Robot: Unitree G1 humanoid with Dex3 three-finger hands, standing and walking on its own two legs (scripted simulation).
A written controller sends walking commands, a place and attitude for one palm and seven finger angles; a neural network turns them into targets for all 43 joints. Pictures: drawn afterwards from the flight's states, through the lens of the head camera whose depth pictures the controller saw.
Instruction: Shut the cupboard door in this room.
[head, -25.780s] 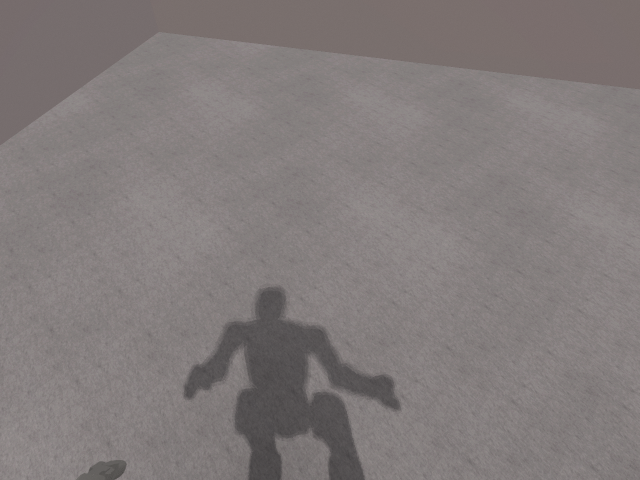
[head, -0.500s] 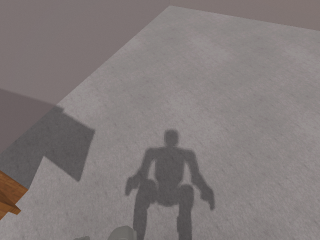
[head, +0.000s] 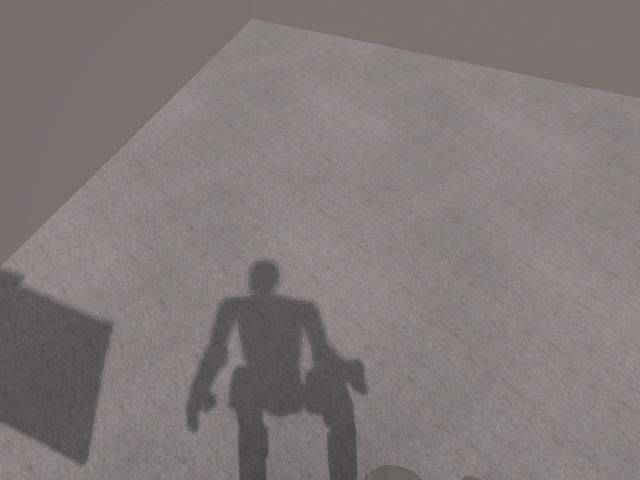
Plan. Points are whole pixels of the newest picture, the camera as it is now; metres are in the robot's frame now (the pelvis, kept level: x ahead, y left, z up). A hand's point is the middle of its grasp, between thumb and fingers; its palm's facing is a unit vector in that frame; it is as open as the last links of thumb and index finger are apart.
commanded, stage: walk around to get in front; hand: left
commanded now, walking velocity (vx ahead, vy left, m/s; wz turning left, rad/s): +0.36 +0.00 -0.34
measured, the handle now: out of the picture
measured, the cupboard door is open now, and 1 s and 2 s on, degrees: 85 85 85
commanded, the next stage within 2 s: walk to a spot facing it in 1.88 s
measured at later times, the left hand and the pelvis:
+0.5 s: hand (285, 342) +0.35 +0.09 -0.16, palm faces -0.16 -0.96 -0.21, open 7.2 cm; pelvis +0.21 -0.07 -0.01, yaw -10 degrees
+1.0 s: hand (264, 304) +0.42 +0.14 -0.18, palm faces -0.13 -0.98 -0.13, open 7.4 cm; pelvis +0.43 -0.03 +0.00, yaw -12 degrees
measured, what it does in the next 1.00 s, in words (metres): walks ahead: right foot, then left foot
